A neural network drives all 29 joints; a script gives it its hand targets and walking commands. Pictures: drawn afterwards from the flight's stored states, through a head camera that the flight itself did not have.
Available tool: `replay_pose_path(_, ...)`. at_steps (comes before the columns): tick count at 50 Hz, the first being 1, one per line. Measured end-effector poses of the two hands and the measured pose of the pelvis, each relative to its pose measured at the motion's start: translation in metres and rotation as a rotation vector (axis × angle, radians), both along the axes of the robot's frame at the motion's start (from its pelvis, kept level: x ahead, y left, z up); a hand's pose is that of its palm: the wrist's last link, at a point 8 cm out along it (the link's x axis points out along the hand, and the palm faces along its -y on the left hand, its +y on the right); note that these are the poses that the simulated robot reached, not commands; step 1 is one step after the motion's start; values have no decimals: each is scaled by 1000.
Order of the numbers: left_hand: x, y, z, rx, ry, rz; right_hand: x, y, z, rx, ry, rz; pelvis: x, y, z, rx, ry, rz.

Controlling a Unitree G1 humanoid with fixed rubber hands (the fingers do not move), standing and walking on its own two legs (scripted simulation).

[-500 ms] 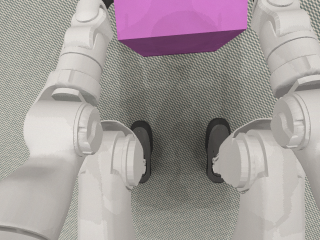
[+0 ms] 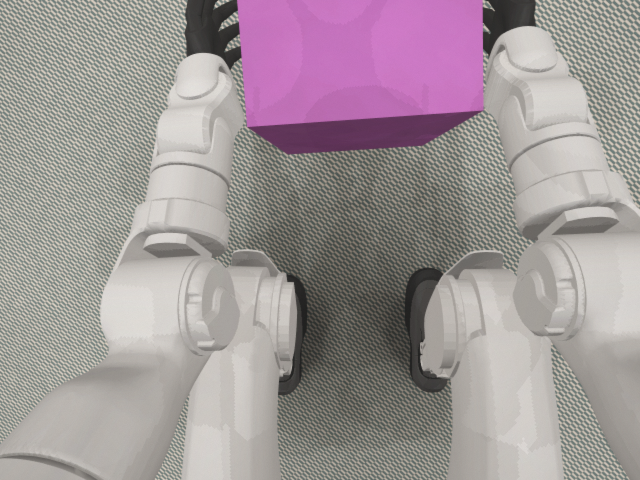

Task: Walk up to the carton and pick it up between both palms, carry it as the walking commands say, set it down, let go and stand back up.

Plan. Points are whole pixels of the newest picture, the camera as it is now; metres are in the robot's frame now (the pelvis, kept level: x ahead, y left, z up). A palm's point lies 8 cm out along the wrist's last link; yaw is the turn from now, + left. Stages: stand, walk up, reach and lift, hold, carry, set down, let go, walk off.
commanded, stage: reach and lift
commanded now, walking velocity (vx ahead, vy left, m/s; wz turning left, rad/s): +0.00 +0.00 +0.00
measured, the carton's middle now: (354, 63) +0.54 +0.00 -0.20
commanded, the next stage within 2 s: none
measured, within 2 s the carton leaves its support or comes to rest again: neither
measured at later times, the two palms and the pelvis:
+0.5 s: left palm (184, 42) +0.52 +0.14 -0.06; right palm (532, 8) +0.53 -0.15 -0.07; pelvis +0.01 +0.00 +0.04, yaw +0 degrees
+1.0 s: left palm (131, 21) +0.50 +0.14 +0.02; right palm out of the picture +0.51 -0.15 +0.01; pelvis +0.00 +0.00 +0.09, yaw +0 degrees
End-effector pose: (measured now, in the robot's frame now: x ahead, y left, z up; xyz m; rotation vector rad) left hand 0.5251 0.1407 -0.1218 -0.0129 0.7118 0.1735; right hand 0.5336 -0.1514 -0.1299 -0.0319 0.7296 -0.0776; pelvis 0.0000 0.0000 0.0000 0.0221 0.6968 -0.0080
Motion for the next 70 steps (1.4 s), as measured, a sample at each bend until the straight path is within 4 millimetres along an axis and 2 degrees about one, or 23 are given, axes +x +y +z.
replay_pose_path(11, 4, 2, 31, -4, -32, 10, 7, 2, 34, 3, -31, -7, 2, -1, 17, -1, 36, 2)
replay_pose_path(24, -5, 3, 54, -10, -36, 23, -1, 3, 56, 15, -34, -10, 7, -1, 38, 1, 75, 1)
replay_pose_path(49, -23, 2, 138, -12, -33, 24, -21, 3, 138, 27, -29, -22, 5, -3, 90, 6, 77, -5)
replay_pose_path(70, -37, 4, 203, -16, -32, 20, -36, 4, 204, 26, -28, -26, 14, -2, 138, 1, 42, -8)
